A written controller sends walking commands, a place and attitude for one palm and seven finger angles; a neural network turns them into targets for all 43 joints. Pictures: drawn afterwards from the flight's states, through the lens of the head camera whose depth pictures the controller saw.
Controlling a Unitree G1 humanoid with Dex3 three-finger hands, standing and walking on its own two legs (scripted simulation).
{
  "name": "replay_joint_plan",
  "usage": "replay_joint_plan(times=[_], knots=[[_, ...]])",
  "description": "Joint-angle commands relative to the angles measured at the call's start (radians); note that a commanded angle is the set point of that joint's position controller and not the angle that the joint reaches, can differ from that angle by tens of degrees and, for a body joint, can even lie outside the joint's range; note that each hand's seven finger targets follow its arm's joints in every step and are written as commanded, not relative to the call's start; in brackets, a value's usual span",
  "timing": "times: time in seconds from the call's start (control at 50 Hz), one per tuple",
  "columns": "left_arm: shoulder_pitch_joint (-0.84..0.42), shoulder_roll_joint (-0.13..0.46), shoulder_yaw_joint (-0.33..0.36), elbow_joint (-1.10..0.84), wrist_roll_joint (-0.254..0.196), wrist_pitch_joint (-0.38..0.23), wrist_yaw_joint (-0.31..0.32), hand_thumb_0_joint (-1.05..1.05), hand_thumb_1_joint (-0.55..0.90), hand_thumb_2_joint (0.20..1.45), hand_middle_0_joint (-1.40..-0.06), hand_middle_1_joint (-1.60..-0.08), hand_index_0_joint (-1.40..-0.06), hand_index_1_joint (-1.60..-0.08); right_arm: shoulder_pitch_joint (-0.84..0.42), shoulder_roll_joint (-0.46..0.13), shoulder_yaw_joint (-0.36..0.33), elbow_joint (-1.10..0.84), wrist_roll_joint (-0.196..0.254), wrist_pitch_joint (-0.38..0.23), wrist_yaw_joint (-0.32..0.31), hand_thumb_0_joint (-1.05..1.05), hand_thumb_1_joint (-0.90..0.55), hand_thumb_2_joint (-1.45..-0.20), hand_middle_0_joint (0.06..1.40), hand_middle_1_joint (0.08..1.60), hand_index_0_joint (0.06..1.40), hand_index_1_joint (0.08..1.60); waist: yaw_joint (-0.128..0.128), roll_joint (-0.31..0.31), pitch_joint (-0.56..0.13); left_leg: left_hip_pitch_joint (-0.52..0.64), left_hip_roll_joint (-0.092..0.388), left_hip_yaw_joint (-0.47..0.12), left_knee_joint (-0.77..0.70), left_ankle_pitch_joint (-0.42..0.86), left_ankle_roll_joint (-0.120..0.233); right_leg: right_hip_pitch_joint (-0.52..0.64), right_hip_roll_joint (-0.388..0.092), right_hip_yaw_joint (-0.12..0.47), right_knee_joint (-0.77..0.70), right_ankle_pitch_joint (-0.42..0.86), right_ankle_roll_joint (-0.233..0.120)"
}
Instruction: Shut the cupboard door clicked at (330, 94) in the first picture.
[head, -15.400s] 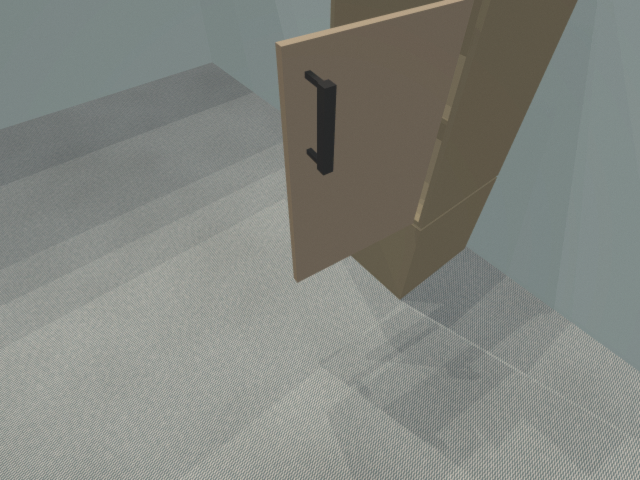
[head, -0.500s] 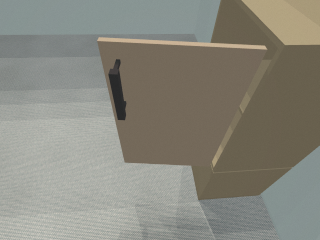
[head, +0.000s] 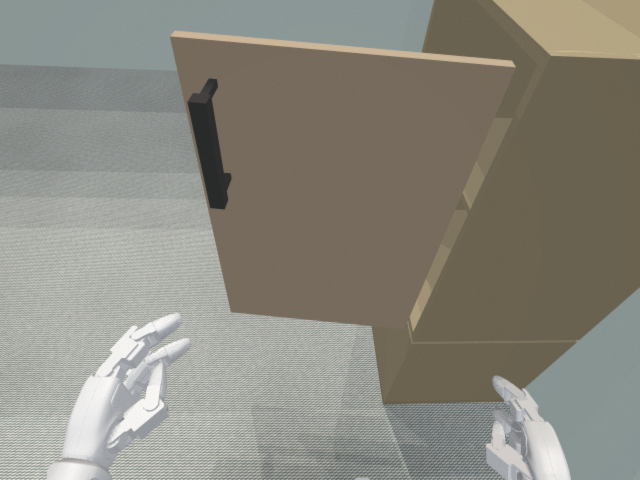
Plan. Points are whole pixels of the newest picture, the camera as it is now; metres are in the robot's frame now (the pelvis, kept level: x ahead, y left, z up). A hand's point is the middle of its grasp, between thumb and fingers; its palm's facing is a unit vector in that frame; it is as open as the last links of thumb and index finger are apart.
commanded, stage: raise the hand and make a fist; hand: left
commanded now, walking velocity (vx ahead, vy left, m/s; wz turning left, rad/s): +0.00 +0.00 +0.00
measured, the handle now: (215, 147) +0.49 +0.16 +0.17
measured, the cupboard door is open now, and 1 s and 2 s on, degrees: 83 83 83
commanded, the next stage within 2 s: bring the fist close to the handle in 1.56 s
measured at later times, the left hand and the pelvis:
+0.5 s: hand (117, 356) +0.23 +0.22 +0.09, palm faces +0.03 -1.00 -0.03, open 4.1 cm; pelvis +0.03 +0.01 +0.01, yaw +1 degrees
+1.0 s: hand (73, 313) +0.25 +0.25 +0.15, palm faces -0.02 -1.00 -0.06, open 3.1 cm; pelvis +0.03 +0.06 +0.03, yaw +2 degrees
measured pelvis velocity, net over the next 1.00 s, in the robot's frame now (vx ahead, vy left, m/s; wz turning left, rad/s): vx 0.03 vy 0.06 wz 0.03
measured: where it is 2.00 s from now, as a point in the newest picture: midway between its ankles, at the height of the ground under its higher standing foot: outside the picture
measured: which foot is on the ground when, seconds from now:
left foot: down 0.00-1.00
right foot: down 0.00-1.00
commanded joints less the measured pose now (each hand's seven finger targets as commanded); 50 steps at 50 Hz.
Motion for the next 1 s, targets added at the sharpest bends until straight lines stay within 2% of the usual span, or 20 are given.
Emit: replay_joint_plan(times=[0.0,0.08,0.14,0.18,0.24,0.28,0.32,0.38,0.42,0.5,0.54,0.58,0.62,0.68,0.7,0.78,0.8,0.86,0.92,0.98], knots=[[0.025,0.244,0.192,-0.368,-0.065,-0.07,-0.017,0.0,0.9,0.9,-0.53,-0.66,-0.53,-0.66,-0.112,-0.116,-0.027,-0.272,0.002,-0.049,-0.015,0.0,-0.9,-0.9,0.2,0.3,0.2,0.3,0.106,0.224,-0.107,-0.156,-0.016,-0.048,-0.048,-0.016,-0.035,0.121,-0.081,0.255,-0.23,-0.295,0.026],[-0.198,0.197,0.092,-0.649,-0.071,-0.158,0.053,0.0,0.9,0.9,-0.603,-0.74,-0.603,-0.74,-0.052,-0.105,-0.004,-0.236,-0.008,-0.083,-0.044,0.0,-0.9,-0.9,0.2,0.3,0.2,0.3,-0.004,0.211,-0.152,-0.081,0.012,-0.089,0.023,0.03,-0.009,0.054,-0.055,0.245,-0.217,-0.19,0.045],[-0.153,0.144,-0.001,-0.559,-0.066,-0.17,0.014,0.0,0.9,0.9,-0.658,-0.8,-0.658,-0.8,-0.016,-0.122,0.004,-0.174,0.001,-0.102,-0.066,0.0,-0.9,-0.9,0.2,0.3,0.2,0.3,-0.051,0.128,-0.092,-0.104,0.029,-0.106,0.051,0.049,-0.003,0.043,-0.054,0.235,-0.231,-0.118,0.063],[-0.159,0.147,-0.026,-0.446,-0.065,-0.109,-0.041,0.0,0.9,0.9,-0.695,-0.84,-0.695,-0.84,-0.006,-0.133,0.015,-0.154,0.012,-0.095,-0.081,0.0,-0.9,-0.9,0.2,0.3,0.2,0.3,-0.061,0.088,-0.038,-0.13,0.03,-0.113,0.055,0.063,0.003,0.056,-0.057,0.246,-0.25,-0.064,0.093],[-0.074,0.212,0.041,-0.303,-0.044,0.066,-0.093,0.0,0.9,0.9,-0.75,-0.9,-0.75,-0.9,-0.003,-0.136,0.008,-0.168,0.029,-0.067,-0.092,0.0,-0.9,-0.9,0.2,0.3,0.2,0.3,-0.01,0.0,-0.052,-0.14,0.034,-0.102,0.0,0.083,0.002,0.151,-0.085,0.252,-0.295,-0.037,0.117],[-0.01,0.259,0.127,-0.281,-0.052,0.187,-0.1,0.0,0.9,0.9,-0.787,-0.94,-0.787,-0.94,-0.036,-0.128,0.007,-0.202,0.037,-0.04,-0.091,0.0,-0.9,-0.9,0.2,0.3,0.2,0.3,0.056,0.017,-0.117,-0.112,0.026,-0.103,-0.036,0.134,-0.003,0.253,-0.102,0.262,-0.287,0.055,0.123],[0.031,0.267,0.205,-0.38,-0.086,0.237,-0.072,0.0,0.9,0.9,-0.823,-0.98,-0.823,-0.98,-0.069,-0.095,0.015,-0.24,0.03,-0.022,-0.085,0.0,-0.9,-0.9,0.2,0.3,0.2,0.3,0.101,0.009,-0.203,-0.079,0.022,-0.108,-0.069,0.183,-0.017,0.356,-0.126,0.258,-0.281,0.17,0.13],[0.055,0.263,0.291,-0.509,-0.134,0.224,0.008,0.0,0.9,0.9,-0.878,-1.04,-0.878,-1.04,-0.08,-0.063,0.025,-0.245,0.014,-0.016,-0.079,0.0,-0.9,-0.9,0.2,0.3,0.2,0.3,0.131,0.0,-0.221,-0.039,0.023,-0.116,-0.106,0.275,-0.028,0.432,-0.097,0.2,-0.239,0.372,0.114],[0.08,0.195,0.246,-0.534,-0.131,0.178,0.039,0.0,0.9,0.9,-0.915,-1.08,-0.915,-1.08,-0.056,-0.055,0.024,-0.227,0.013,-0.028,-0.071,0.0,-0.9,-0.9,0.2,0.3,0.2,0.3,0.113,0.014,-0.188,-0.006,0.025,-0.112,-0.147,0.311,-0.032,0.4,-0.076,0.145,-0.224,0.444,0.097],[0.049,0.116,0.076,-0.554,-0.081,0.132,0.025,0.0,0.9,0.9,-0.988,-1.16,-0.988,-1.16,-0.019,-0.085,0.02,-0.201,0.011,-0.067,-0.06,0.0,-0.9,-0.9,0.2,0.3,0.2,0.3,0.057,0.087,-0.116,0.091,0.032,-0.107,-0.18,0.364,-0.019,0.265,-0.035,0.061,-0.212,0.399,0.077],[0.037,0.102,0.022,-0.541,-0.063,0.142,0.01,0.0,0.9,0.9,-1.025,-1.2,-1.025,-1.2,-0.008,-0.104,0.015,-0.191,0.018,-0.085,-0.065,0.0,-0.9,-0.9,0.2,0.3,0.2,0.3,0.033,0.075,-0.08,0.114,0.039,-0.116,-0.195,0.326,-0.015,0.204,-0.019,0.025,-0.226,0.286,0.067],[-0.01,0.148,0.032,-0.552,-0.049,0.162,0.01,0.0,0.9,0.9,-1.062,-1.24,-1.062,-1.24,-0.01,-0.118,0.013,-0.183,0.019,-0.097,-0.075,0.0,-0.9,-0.9,0.2,0.3,0.2,0.3,0.022,0.065,-0.05,0.128,0.046,-0.136,-0.217,0.269,-0.016,0.188,-0.017,0.022,-0.248,0.205,0.058],[-0.039,0.188,0.063,-0.597,-0.03,0.174,0.03,0.0,0.9,0.9,-1.098,-1.28,-1.098,-1.28,-0.013,-0.118,0.015,-0.188,0.021,-0.104,-0.082,0.0,-0.9,-0.9,0.2,0.3,0.2,0.3,0.033,0.071,-0.097,0.159,0.05,-0.149,-0.251,0.239,-0.017,0.207,-0.019,0.009,-0.256,0.158,0.055],[-0.076,0.256,0.146,-0.685,-0.025,0.172,0.088,0.0,0.9,0.9,-1.153,-1.34,-1.153,-1.34,-0.027,-0.111,0.024,-0.181,0.015,-0.106,-0.086,0.0,-0.9,-0.9,0.2,0.3,0.2,0.3,0.07,0.146,-0.151,0.229,0.058,-0.17,-0.29,0.288,-0.042,0.251,-0.015,-0.006,-0.248,0.181,0.043],[-0.063,0.23,0.139,-0.706,-0.029,0.173,0.103,0.0,0.9,0.9,-1.172,-1.36,-1.172,-1.36,-0.029,-0.099,0.03,-0.184,0.016,-0.106,-0.083,0.0,-0.9,-0.9,0.2,0.3,0.2,0.3,0.078,0.171,-0.166,0.26,0.063,-0.173,-0.303,0.339,-0.053,0.264,-0.016,-0.015,-0.246,0.207,0.04],[-0.066,0.176,0.114,-0.657,-0.042,0.221,0.121,0.0,0.9,0.9,-1.245,-1.44,-1.245,-1.44,-0.03,-0.098,0.039,-0.163,0.018,-0.096,-0.072,0.0,-0.9,-0.9,0.2,0.3,0.2,0.3,0.074,0.165,-0.089,0.295,0.085,-0.188,-0.327,0.481,-0.083,0.268,-0.008,-0.031,-0.271,0.267,0.045],[-0.077,0.137,0.068,-0.634,-0.039,0.249,0.11,0.0,0.9,0.9,-1.263,-1.46,-1.263,-1.46,-0.029,-0.097,0.042,-0.161,0.023,-0.091,-0.069,0.0,-0.9,-0.9,0.2,0.3,0.2,0.3,0.06,0.15,-0.048,0.297,0.091,-0.191,-0.339,0.463,-0.084,0.254,-0.008,-0.036,-0.285,0.26,0.051],[-0.113,0.132,0.028,-0.58,-0.023,0.346,0.079,0.0,0.9,0.9,-1.3,-1.5,-1.3,-1.5,-0.03,-0.114,0.041,-0.164,0.031,-0.077,-0.072,0.0,-0.9,-0.9,0.2,0.3,0.2,0.3,0.052,0.119,0.01,0.29,0.099,-0.209,-0.383,0.391,-0.086,0.26,-0.007,-0.034,-0.319,0.234,0.055],[-0.183,0.172,0.035,-0.607,-0.001,0.419,0.064,0.0,0.9,0.9,-1.3,-1.5,-1.3,-1.5,-0.04,-0.117,0.047,-0.177,0.034,-0.061,-0.078,0.0,-0.9,-0.9,0.2,0.3,0.2,0.3,0.061,0.12,0.01,0.315,0.097,-0.211,-0.419,0.379,-0.084,0.307,-0.01,-0.026,-0.351,0.24,0.05],[-0.276,0.261,0.112,-0.678,0.009,0.437,0.086,0.0,0.9,0.9,-1.3,-1.5,-1.3,-1.5,-0.056,-0.114,0.057,-0.179,0.024,-0.046,-0.083,0.0,-0.9,-0.9,0.2,0.3,0.2,0.3,0.075,0.136,-0.033,0.362,0.097,-0.224,-0.449,0.372,-0.088,0.349,-0.01,-0.024,-0.364,0.238,0.047]])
